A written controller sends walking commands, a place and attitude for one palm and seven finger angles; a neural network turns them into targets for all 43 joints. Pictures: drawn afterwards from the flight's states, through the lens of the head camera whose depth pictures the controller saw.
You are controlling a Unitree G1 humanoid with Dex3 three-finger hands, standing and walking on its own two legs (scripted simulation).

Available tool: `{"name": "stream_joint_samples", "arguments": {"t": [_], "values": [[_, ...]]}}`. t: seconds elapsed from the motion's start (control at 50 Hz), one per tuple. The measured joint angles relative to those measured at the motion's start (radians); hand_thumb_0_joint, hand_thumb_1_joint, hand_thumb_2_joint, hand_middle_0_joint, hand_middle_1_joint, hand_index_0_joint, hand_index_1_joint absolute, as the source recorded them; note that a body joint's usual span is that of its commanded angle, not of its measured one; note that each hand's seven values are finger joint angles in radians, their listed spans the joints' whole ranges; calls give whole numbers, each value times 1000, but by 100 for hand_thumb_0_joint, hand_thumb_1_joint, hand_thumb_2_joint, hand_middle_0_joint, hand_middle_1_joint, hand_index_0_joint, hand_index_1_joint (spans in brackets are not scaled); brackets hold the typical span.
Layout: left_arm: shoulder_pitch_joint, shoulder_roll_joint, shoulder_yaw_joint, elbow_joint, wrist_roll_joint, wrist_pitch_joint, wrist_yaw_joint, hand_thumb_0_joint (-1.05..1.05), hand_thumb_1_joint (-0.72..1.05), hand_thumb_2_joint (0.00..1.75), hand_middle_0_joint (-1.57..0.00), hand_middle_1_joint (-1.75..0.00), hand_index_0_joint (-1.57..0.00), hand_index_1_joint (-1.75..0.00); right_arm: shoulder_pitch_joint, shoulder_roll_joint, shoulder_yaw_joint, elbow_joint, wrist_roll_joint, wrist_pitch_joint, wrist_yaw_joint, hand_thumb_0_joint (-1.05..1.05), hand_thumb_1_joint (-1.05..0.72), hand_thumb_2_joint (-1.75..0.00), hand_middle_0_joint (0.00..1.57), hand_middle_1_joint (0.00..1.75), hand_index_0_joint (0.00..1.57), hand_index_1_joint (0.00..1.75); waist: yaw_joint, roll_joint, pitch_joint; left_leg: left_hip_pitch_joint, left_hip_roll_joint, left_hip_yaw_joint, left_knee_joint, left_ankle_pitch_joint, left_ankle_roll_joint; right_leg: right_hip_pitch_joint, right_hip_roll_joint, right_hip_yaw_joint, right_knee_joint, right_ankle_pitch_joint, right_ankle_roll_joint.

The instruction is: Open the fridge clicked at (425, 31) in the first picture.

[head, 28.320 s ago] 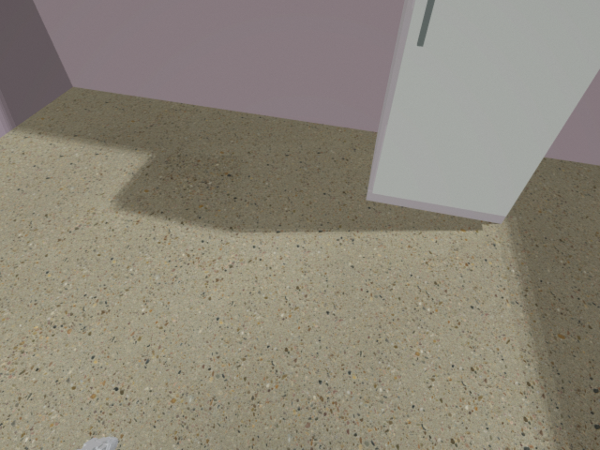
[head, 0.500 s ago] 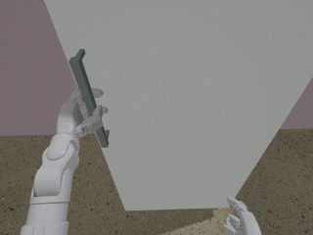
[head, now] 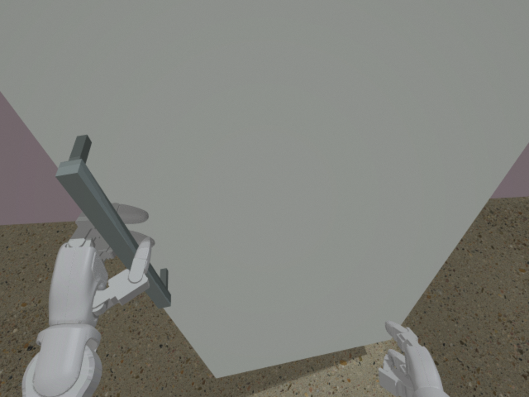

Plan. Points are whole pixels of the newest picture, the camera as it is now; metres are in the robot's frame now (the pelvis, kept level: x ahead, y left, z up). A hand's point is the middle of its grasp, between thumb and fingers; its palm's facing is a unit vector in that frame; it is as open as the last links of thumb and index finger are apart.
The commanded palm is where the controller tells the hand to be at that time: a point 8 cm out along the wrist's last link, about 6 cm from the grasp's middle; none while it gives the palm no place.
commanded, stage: walk backward, drawing the door open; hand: left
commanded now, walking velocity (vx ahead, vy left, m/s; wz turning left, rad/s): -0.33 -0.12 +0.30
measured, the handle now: (131, 239) +0.28 +0.18 +0.15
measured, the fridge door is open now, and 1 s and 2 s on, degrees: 9 31 62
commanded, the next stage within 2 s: none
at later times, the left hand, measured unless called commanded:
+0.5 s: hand (147, 330) +0.17 +0.13 +0.15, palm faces +0.25 -0.95 -0.20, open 6.3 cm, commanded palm +0.12 +0.17 +0.16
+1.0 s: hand out of the picture +0.06 +0.05 +0.15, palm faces +0.54 -0.81 -0.23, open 6.5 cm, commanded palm +0.00 +0.07 +0.16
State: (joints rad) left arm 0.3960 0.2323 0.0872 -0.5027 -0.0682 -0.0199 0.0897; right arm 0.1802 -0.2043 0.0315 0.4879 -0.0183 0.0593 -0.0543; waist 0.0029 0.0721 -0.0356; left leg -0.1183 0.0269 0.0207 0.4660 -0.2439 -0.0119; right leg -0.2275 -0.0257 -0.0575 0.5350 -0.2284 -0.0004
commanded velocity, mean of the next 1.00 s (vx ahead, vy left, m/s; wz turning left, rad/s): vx -0.21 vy -0.28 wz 0.65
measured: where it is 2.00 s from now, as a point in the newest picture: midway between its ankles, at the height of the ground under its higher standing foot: outside the picture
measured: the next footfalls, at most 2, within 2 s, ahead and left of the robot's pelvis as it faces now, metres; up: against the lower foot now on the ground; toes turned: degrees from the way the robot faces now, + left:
left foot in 0.28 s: +0.01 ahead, +0.10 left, +0.00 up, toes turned +6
right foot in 0.62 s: -0.03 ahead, -0.22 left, +0.00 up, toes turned +18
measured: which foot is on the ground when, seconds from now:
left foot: down 0.00-0.08, up 0.10-0.26, down 0.28-0.64, up 0.66-0.84, down 0.86-1.00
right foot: down 0.00-0.30, up 0.32-0.60, down 0.62-0.86, up 0.88-1.00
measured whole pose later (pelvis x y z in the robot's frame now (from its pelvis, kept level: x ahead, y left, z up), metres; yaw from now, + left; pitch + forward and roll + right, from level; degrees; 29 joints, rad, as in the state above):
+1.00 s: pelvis -0.12 -0.21 -0.01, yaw +33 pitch +0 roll -2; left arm 0.13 0.26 0.03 -0.50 0.00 -0.09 0.06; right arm 0.16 -0.15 -0.03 0.63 -0.04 -0.12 -0.08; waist -0.05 0.01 0.15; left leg -0.27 0.06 -0.04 0.49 -0.22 -0.02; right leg -0.59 0.04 -0.03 1.14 -0.42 0.04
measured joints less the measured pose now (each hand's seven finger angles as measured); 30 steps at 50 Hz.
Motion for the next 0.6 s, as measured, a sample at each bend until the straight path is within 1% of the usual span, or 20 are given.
{"name": "stream_joint_samples", "arguments": {"t": [0.04,0.08,0.12,0.16,0.18,0.24,0.28,0.3,0.32,0.34,0.36,0.38,0.4,0.42,0.46,0.5,0.56,0.6], "values": [[-3,1,15,10,0,-9,9,-3,63,83,-45,-139,-30,-140,-3,9,5,-3,-1,-6,3,1,-90,-89,20,30,20,30,-2,-1,15,-18,6,-5,22,22,-7,14,6,-7,-32,9,-7],[-17,3,26,19,-2,-19,12,-4,63,83,-45,-140,-29,-140,-6,10,7,-10,0,-10,0,1,-90,-89,20,30,20,30,-7,-1,31,-73,13,-15,96,46,-7,20,11,-25,-64,23,-21],[-39,12,30,21,0,-39,10,-4,63,82,-45,-140,-28,-140,-8,6,5,-13,2,-21,-11,1,-90,-89,20,30,20,30,-8,-18,43,-160,-12,-36,214,-39,2,14,2,-40,-82,10,-35],[-55,15,33,8,12,-58,12,-5,62,80,-46,-140,-28,-140,-18,-2,4,-7,-4,-32,-22,1,-90,-89,20,30,20,30,1,-42,56,-239,-39,-35,300,-109,11,-1,-10,-39,-88,-26,-44],[-61,12,35,-2,20,-67,14,-5,62,80,-46,-140,-28,-140,-24,-6,3,-3,-8,-33,-26,1,-90,-89,20,30,20,30,3,-49,63,-267,-44,-28,317,-116,11,-5,-11,-38,-89,-47,-44],[-78,-12,16,-26,33,-82,19,-5,62,79,-46,-140,-29,-140,-40,-21,-11,15,-12,-26,-40,1,-90,-89,20,30,20,30,-5,-24,90,-295,-27,-11,267,-59,6,-17,8,-64,-53,-71,-40],[-86,-17,-7,-50,37,-77,18,-4,63,78,-46,-140,-29,-140,-37,-21,-20,27,-8,-23,-47,1,-90,-90,20,30,20,30,-11,-15,100,-263,-16,2,168,45,9,-21,20,-82,-9,-88,-38],[-89,-11,-16,-60,37,-76,19,-4,63,78,-46,-140,-29,-139,-36,-13,-23,36,-4,-24,-50,1,-90,-90,20,30,20,30,-11,-26,102,-235,-17,7,131,28,16,-35,16,-82,33,-105,-35],[-98,-1,-22,-61,33,-78,20,-4,63,79,-46,-140,-29,-138,-38,4,-25,48,-2,-28,-50,1,-90,-90,20,30,20,30,-11,-52,108,-216,-28,15,107,0,24,-62,9,-57,106,-130,-19],[-110,10,-28,-55,36,-79,22,-4,64,79,-46,-140,-29,-138,-38,23,-27,59,-5,-36,-45,1,-90,-90,20,30,19,30,-16,-73,113,-207,-40,15,87,-5,28,-100,17,-15,210,-186,-3],[-123,17,-34,-46,41,-76,25,-4,64,79,-46,-140,-29,-138,-36,39,-27,69,-12,-48,-38,1,-91,-90,20,30,19,30,-26,-83,117,-200,-46,0,62,11,29,-136,35,18,316,-232,8],[-135,22,-40,-36,47,-70,27,-4,64,79,-46,-140,-29,-137,-32,53,-23,80,-16,-62,-31,1,-91,-90,20,30,19,30,-37,-85,120,-193,-47,-23,32,42,24,-166,54,38,396,-254,15],[-147,26,-46,-27,53,-62,27,-4,64,78,-46,-140,-29,-137,-28,65,-18,92,-18,-76,-24,1,-91,-90,20,30,19,30,-46,-82,123,-187,-42,-49,3,71,19,-186,71,49,442,-259,21],[-157,30,-52,-19,58,-54,27,-4,64,78,-46,-140,-30,-137,-24,77,-13,103,-18,-89,-18,1,-91,-90,20,30,19,30,-51,-78,124,-183,-34,-74,-22,94,14,-199,82,56,455,-252,24],[-176,32,-63,-7,64,-41,25,-3,64,78,-46,-140,-30,-137,-19,95,-4,124,-15,-114,-10,1,-90,-89,20,30,20,30,-52,-70,124,-181,-15,-114,-58,128,-2,-200,85,66,403,-219,28],[-190,32,-68,1,61,-27,21,-2,65,78,-46,-140,-30,-136,-15,109,3,139,-14,-136,-7,1,-90,-89,20,30,20,30,-48,-66,119,-189,-2,-144,-77,151,-19,-177,75,82,306,-195,31],[-200,37,-60,6,45,-14,20,-2,65,79,-46,-140,-29,-136,-15,120,8,150,-12,-160,-6,1,-90,-89,20,30,20,30,-45,-57,105,-220,10,-189,-83,174,-45,-116,61,98,156,-181,33],[-205,43,-44,7,31,-8,21,-2,65,80,-46,-140,-29,-137,-20,120,7,152,-10,-169,-6,1,-90,-89,20,30,20,30,-44,-51,94,-252,10,-220,-73,184,-62,-54,57,97,32,-129,30]]}}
